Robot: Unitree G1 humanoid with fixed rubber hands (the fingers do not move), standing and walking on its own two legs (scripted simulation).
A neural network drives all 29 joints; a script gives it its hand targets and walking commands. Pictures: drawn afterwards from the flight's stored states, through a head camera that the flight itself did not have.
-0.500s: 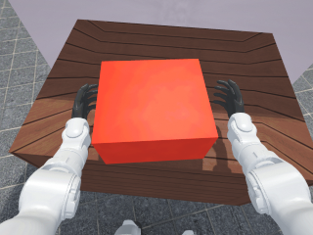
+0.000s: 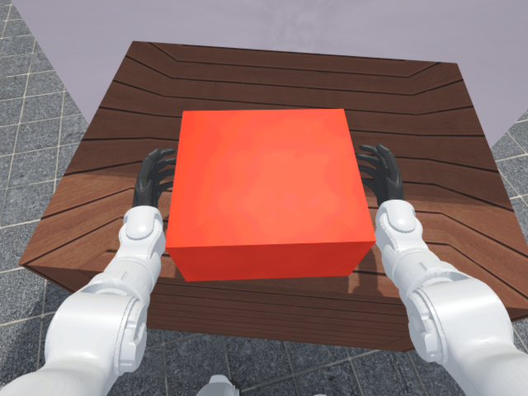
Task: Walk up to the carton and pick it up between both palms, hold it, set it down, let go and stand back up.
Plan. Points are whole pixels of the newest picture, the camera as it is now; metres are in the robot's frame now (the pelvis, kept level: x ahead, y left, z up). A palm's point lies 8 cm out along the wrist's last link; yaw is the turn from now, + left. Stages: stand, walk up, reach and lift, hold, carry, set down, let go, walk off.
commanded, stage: reach and lift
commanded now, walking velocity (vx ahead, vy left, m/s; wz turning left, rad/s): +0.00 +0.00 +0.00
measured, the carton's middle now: (266, 193) +0.45 +0.02 -0.02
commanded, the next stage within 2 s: none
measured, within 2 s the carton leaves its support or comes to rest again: leaves its support in 1.44 s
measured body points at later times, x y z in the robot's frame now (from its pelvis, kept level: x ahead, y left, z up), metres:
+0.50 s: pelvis +0.00 +0.00 +0.01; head +0.10 +0.01 +0.45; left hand +0.42 +0.21 +0.02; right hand +0.43 -0.17 +0.03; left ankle +0.04 +0.11 -0.70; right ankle -0.02 -0.12 -0.70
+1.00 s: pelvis +0.03 +0.00 +0.03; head +0.13 +0.01 +0.46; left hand +0.42 +0.21 +0.02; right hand +0.43 -0.18 +0.02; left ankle +0.04 +0.11 -0.70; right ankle -0.02 -0.12 -0.70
